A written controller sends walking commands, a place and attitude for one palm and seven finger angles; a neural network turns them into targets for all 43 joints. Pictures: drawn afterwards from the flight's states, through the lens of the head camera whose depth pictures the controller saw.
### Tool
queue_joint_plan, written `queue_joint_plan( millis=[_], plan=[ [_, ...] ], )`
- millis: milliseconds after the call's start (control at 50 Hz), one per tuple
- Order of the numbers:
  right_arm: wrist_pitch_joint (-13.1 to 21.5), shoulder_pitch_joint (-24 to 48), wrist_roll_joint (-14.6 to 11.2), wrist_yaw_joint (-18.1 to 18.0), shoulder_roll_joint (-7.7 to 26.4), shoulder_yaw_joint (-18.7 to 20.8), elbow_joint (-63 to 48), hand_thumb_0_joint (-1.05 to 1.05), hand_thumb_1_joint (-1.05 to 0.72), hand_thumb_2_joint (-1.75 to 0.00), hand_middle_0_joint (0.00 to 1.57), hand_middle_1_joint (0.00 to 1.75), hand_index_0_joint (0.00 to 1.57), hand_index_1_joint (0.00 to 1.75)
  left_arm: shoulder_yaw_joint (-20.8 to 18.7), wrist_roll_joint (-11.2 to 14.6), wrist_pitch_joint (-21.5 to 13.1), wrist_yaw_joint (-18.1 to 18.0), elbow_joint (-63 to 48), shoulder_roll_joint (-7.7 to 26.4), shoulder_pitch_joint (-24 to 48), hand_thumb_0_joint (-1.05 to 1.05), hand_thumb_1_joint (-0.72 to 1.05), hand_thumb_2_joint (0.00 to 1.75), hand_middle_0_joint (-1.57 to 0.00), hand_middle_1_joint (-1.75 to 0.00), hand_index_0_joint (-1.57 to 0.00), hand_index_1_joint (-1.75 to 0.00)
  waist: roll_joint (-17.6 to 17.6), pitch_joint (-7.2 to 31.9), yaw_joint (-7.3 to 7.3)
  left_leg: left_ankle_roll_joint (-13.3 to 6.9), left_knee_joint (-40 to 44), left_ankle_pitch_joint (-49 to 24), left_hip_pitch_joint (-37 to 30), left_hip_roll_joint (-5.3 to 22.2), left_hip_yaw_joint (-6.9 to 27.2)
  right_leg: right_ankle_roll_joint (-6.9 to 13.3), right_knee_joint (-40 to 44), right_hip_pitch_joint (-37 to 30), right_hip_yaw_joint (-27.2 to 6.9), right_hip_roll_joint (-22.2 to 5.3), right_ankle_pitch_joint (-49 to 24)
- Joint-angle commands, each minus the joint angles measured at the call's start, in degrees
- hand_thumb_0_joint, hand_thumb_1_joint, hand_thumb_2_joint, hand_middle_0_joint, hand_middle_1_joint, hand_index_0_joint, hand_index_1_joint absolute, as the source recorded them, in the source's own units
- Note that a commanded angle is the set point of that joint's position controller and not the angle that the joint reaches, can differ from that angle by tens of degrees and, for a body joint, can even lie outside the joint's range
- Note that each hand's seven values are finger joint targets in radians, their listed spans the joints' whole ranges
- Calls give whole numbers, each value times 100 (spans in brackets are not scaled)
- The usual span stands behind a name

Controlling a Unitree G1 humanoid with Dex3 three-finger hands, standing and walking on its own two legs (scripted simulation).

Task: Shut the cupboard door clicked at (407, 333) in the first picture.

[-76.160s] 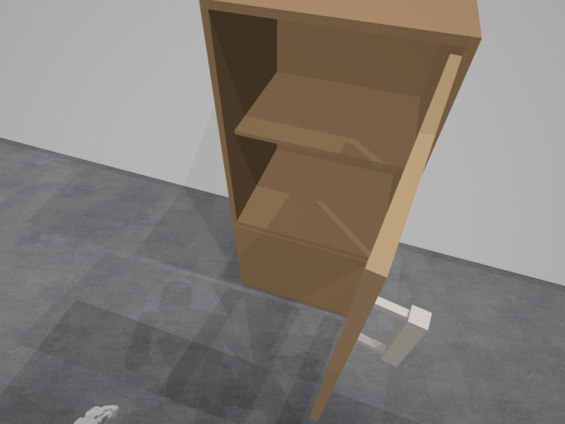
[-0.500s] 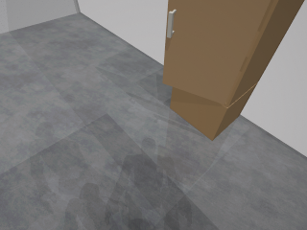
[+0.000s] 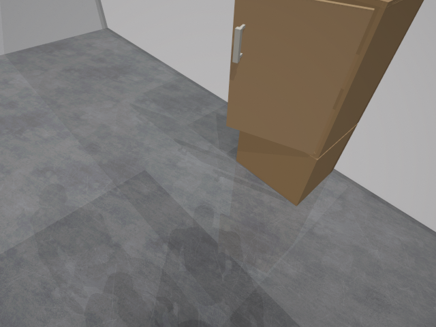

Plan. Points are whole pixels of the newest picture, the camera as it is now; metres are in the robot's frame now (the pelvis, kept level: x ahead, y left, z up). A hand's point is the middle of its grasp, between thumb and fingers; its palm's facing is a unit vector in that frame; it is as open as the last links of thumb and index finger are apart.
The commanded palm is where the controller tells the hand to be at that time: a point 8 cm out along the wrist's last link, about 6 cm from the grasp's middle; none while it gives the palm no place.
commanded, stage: let the arm hang, fingers relaxed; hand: left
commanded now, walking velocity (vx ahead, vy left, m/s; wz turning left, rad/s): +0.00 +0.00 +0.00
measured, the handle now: (239, 43) +1.03 -0.03 +0.07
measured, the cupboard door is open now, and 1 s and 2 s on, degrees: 21 21 21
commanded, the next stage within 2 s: look to check the result in 0.04 s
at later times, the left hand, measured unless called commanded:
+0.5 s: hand out of the picture +0.00 +0.17 -0.17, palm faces +0.01 -0.98 -0.21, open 7.4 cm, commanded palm none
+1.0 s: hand out of the picture +0.05 +0.18 -0.18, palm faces +0.09 -0.97 -0.22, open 7.4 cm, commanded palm none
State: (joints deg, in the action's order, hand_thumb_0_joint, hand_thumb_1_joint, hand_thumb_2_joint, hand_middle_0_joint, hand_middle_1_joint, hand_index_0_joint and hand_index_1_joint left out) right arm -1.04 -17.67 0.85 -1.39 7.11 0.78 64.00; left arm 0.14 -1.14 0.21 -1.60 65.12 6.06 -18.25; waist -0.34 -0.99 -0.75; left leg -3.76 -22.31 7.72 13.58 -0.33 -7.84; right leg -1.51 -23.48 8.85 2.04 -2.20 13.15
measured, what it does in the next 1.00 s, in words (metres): stands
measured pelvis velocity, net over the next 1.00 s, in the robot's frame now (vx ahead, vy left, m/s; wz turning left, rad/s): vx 0.05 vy -0.01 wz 0.09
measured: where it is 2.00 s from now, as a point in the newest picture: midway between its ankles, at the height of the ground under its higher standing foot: (196, 315)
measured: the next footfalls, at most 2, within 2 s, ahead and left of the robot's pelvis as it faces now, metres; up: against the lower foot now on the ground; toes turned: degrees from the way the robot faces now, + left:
left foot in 1.16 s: +0.17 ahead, +0.15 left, +0.00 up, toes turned +20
right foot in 1.60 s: +0.40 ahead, -0.02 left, +0.00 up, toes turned +14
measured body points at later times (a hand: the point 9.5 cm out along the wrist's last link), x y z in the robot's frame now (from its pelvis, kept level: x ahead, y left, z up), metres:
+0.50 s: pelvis +0.01 -0.01 +0.00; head +0.02 -0.01 +0.45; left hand +0.00 +0.23 -0.16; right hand +0.01 -0.24 -0.16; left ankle +0.05 +0.08 -0.74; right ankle -0.01 -0.14 -0.74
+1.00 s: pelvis +0.05 -0.01 +0.00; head +0.05 -0.01 +0.45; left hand +0.05 +0.23 -0.16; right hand +0.06 -0.26 -0.16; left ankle +0.05 +0.08 -0.73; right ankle -0.01 -0.14 -0.74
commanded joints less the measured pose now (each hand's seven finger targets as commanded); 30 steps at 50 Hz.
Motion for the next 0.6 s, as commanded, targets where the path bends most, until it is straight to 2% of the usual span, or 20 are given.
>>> queue_joint_plan(
  millis=[0, 100, 160, 260, 360, 400, 480, 580],
  plan=[
    [90, -383, 1, -52, 639, 111, -128, 0, -90, -90, 20, 30, 20, 30, -139, -2, -50, -65, -45, 605, -545, 0, 90, 90, -20, -30, -20, -30, 252, -506, 12, 160, 888, 1360, -28, 728, 1052, 278, 448, 589, -319, -223, 223],
    [121, -385, -8, -59, 702, 120, -129, 0, -90, -90, 20, 30, 20, 30, -153, 4, -76, -61, -46, 651, -490, 0, 90, 90, -20, -30, -20, -30, 172, -371, -4, 151, 826, 1101, -197, 743, 1014, 290, 469, 541, -336, -260, 96],
    [117, -336, -13, -55, 749, 133, -133, 0, -90, -90, 20, 30, 20, 30, -160, 1, -84, -59, -52, 712, -425, 0, 90, 90, -20, -30, -20, -30, 80, -425, -6, 150, 796, 1053, -202, 736, 1007, 299, 516, 553, -359, -269, 145],
    [131, -271, -24, -47, 809, 131, -110, 0, -90, -90, 20, 30, 20, 30, -158, 9, -113, -57, -50, 829, -329, 0, 90, 90, -20, -30, -20, -30, -78, -352, -22, 142, 640, 611, -412, 722, 904, 319, 582, 545, -403, -327, 16],
    [131, -144, -20, -39, 920, 140, -114, 0, -90, -90, 20, 30, 20, 30, -164, 14, -121, -49, -56, 944, -226, 0, 90, 90, -20, -30, -20, -30, -35, -351, -22, 152, 635, 543, -482, 734, 886, 328, 624, 536, -437, -342, 26],
    [139, -87, -22, -40, 963, 136, -113, 0, -90, -90, 20, 30, 20, 30, -171, 16, -116, -43, -57, 987, -168, 0, 90, 90, -20, -30, -20, -30, 83, -359, -17, 159, 667, 551, -475, 743, 901, 324, 632, 486, -433, -342, -2],
    [136, 25, -18, -35, 1025, 132, -110, 0, -90, -90, 20, 30, 20, 30, -169, 19, -119, -32, -59, 1057, -72, 0, 90, 90, -20, -30, -20, -30, 47, -413, -12, 176, 673, 543, -484, 740, 895, 333, 687, 478, -448, -359, 38],
    [161, 134, -17, -32, 1164, 139, -128, 0, -90, -90, 20, 30, 20, 30, -188, 17, -130, -16, -90, 1190, 81, 0, 90, 90, -20, -30, -20, -30, 96, -298, -10, 181, 685, 319, -555, 765, 901, 329, 685, 335, -437, -373, -149]
  ],
)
